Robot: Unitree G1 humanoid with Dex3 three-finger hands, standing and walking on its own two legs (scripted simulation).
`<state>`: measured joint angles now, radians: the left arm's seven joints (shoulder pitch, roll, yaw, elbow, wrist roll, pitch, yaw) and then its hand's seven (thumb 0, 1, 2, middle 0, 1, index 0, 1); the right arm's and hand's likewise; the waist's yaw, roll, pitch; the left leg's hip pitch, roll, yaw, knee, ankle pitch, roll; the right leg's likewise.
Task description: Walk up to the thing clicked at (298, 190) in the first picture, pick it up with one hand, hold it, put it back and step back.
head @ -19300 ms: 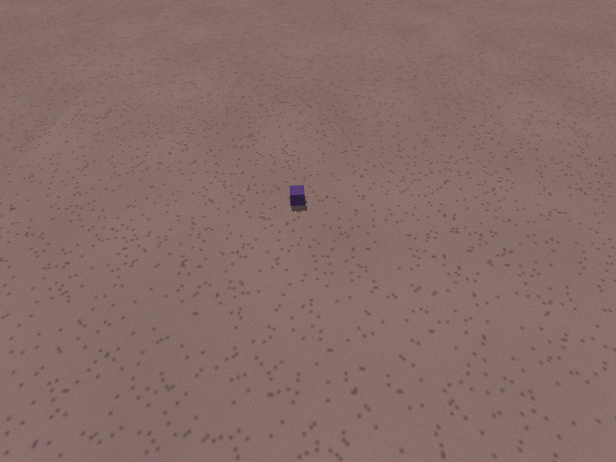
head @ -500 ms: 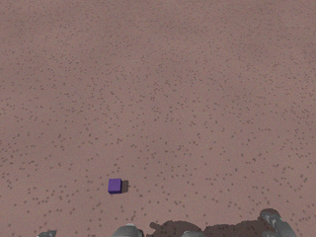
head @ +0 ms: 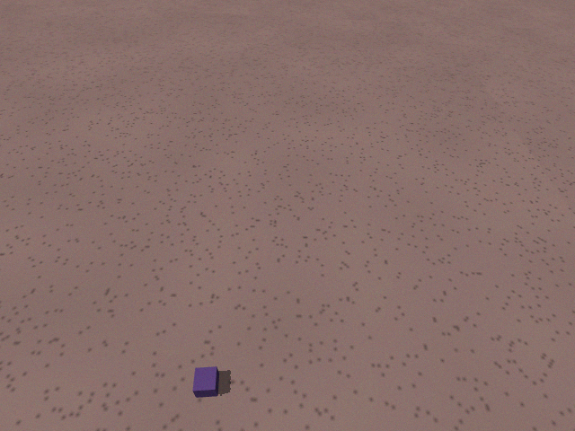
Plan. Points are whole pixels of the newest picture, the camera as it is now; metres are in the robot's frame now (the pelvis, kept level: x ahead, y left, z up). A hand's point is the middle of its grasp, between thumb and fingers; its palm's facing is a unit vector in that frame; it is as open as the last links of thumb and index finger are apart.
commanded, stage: walk up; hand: left
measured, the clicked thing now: (206, 382) +0.42 +0.26 -0.74
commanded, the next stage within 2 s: stand in 0.06 s
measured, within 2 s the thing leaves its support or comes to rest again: neither
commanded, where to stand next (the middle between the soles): +0.05 +0.00 m, yaw +3 degrees
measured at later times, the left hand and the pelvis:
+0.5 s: hand out of the picture +0.07 +0.26 -0.15, palm faces -0.03 -0.94 -0.34, open 7.4 cm; pelvis +0.01 +0.01 +0.00, yaw -1 degrees
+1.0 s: hand out of the picture +0.10 +0.25 -0.15, palm faces -0.05 -0.94 -0.33, open 7.4 cm; pelvis +0.02 +0.00 +0.00, yaw -1 degrees
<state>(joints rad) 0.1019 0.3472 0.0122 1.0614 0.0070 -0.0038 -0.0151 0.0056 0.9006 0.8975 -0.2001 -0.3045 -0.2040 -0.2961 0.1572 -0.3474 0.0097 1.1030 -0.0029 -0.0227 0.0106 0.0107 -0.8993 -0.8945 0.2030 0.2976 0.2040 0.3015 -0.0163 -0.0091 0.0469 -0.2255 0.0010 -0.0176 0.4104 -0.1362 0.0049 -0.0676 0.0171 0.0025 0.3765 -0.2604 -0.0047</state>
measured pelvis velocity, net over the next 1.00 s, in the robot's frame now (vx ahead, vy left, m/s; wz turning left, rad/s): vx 0.02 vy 0.00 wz -0.02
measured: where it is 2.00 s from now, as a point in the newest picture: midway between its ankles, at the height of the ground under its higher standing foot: outside the picture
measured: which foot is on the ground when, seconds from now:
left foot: down 0.00-1.00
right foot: down 0.00-1.00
